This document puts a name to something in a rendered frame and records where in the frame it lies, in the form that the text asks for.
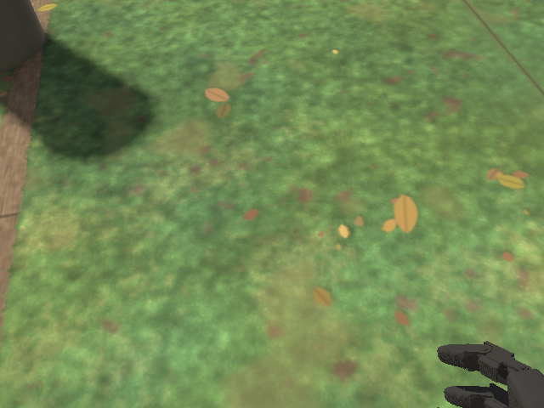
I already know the right robot hand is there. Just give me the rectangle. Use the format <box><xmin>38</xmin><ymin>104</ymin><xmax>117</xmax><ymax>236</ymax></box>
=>
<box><xmin>437</xmin><ymin>341</ymin><xmax>544</xmax><ymax>408</ymax></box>

